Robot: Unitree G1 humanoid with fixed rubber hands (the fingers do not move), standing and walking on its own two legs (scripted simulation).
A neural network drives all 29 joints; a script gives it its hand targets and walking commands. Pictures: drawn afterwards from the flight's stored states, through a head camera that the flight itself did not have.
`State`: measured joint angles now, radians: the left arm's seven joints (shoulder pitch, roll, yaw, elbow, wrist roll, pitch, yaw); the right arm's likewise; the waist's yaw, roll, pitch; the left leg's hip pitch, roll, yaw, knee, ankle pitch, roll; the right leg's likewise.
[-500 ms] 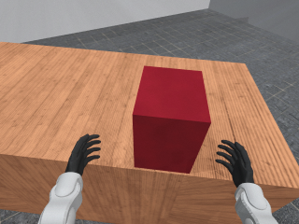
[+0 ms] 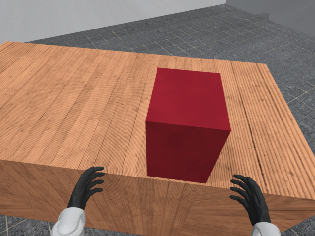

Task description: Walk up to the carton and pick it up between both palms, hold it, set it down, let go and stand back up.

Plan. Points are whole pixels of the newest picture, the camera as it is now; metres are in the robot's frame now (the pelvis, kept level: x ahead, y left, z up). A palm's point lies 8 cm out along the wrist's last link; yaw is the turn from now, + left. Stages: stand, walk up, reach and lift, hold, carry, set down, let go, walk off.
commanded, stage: set down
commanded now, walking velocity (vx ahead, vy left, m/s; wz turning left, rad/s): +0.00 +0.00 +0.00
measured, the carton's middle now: (182, 126) +0.41 -0.05 +0.05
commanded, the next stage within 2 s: let go in 1.02 s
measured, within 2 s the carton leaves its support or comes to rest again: neither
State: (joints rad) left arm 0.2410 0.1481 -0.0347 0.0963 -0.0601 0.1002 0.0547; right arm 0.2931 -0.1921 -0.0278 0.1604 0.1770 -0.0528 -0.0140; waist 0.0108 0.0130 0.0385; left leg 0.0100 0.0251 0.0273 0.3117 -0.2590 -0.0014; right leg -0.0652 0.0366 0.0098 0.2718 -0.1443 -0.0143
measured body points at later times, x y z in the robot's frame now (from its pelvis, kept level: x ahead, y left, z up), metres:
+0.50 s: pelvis -0.02 -0.01 +0.00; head -0.01 -0.01 +0.45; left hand +0.18 +0.21 -0.06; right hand +0.17 -0.23 -0.06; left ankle -0.05 +0.11 -0.75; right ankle +0.01 -0.11 -0.75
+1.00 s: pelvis -0.01 -0.01 +0.00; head +0.01 +0.00 +0.45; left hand +0.16 +0.23 -0.08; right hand +0.16 -0.23 -0.09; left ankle -0.05 +0.11 -0.75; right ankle +0.01 -0.11 -0.75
